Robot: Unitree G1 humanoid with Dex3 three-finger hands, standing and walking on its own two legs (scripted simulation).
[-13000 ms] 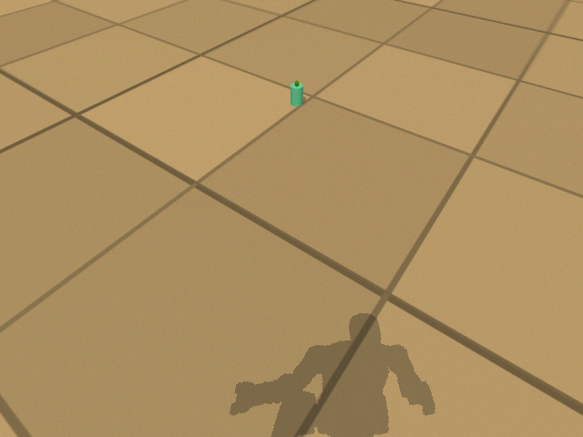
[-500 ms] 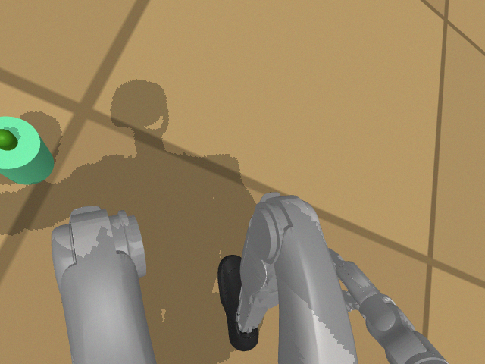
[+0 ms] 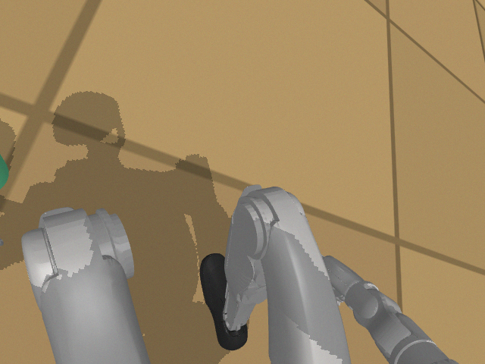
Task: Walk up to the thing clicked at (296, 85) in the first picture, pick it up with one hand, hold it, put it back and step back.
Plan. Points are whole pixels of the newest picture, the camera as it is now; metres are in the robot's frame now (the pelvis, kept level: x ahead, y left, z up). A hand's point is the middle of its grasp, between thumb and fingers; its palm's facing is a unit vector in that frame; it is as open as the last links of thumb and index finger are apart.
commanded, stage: close in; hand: left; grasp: from the side
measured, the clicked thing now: out of the picture +0.43 +0.32 -0.20
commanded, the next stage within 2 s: rest palm in 0.14 s
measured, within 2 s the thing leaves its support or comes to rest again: leaves its support in 1.64 s
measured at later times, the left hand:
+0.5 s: hand out of the picture +0.39 +0.31 -0.18, palm faces +0.39 -0.92 +0.00, open 15.7 cm
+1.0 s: hand out of the picture +0.41 +0.32 -0.18, palm faces +0.45 -0.89 -0.02, open 10.8 cm
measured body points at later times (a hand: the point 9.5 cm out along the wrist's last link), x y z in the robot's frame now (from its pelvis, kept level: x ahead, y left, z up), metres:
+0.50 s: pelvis +0.00 +0.01 +0.00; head +0.21 +0.19 +0.34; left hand +0.36 +0.36 -0.17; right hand +0.18 -0.23 -0.04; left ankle +0.08 +0.13 -0.24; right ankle +0.13 -0.12 -0.24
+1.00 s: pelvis +0.00 +0.01 +0.00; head +0.23 +0.20 +0.33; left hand +0.38 +0.37 -0.18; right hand +0.18 -0.23 -0.04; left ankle +0.08 +0.13 -0.24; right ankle +0.13 -0.12 -0.24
